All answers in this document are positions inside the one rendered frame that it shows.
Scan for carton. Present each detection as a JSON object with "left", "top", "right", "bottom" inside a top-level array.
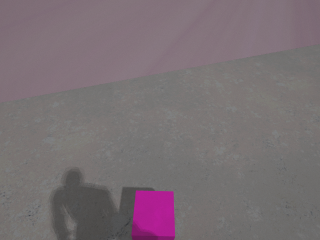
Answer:
[{"left": 131, "top": 190, "right": 175, "bottom": 240}]

